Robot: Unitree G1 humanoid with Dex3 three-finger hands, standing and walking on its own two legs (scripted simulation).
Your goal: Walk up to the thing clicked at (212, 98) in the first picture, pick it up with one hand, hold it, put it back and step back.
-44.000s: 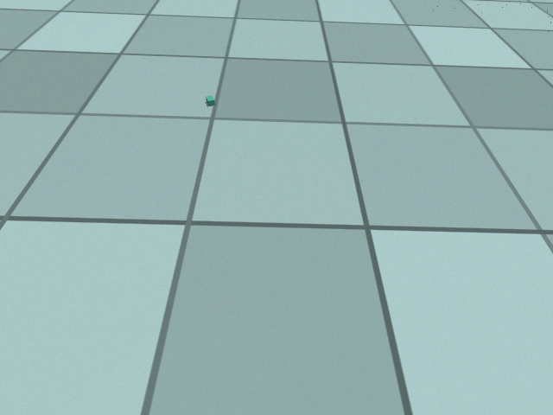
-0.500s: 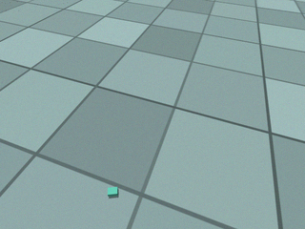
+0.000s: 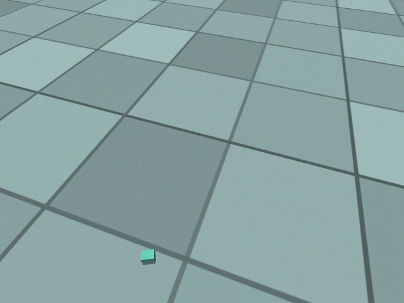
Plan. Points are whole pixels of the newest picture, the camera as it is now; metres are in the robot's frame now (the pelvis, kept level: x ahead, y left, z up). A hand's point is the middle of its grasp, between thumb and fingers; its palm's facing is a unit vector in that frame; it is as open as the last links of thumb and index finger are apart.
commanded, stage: stand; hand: left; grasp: from above
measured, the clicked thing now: (148, 255) +0.45 +0.26 -0.76
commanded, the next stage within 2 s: step back in 0.94 s
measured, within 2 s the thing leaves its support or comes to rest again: neither
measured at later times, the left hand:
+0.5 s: hand out of the picture +0.07 +0.24 -0.16, palm faces +0.00 -0.94 -0.34, open 7.3 cm
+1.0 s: hand out of the picture +0.07 +0.25 -0.16, palm faces +0.01 -0.94 -0.35, open 7.3 cm
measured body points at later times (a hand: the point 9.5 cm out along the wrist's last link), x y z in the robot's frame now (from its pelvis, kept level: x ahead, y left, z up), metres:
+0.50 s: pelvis +0.01 +0.00 +0.00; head +0.02 -0.01 +0.45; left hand +0.07 +0.29 -0.14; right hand +0.08 -0.30 -0.14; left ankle +0.02 +0.12 -0.75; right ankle -0.02 -0.13 -0.75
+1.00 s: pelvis +0.00 +0.00 +0.00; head +0.02 +0.00 +0.45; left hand +0.07 +0.30 -0.14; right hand +0.08 -0.30 -0.14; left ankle +0.02 +0.12 -0.75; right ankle -0.02 -0.13 -0.75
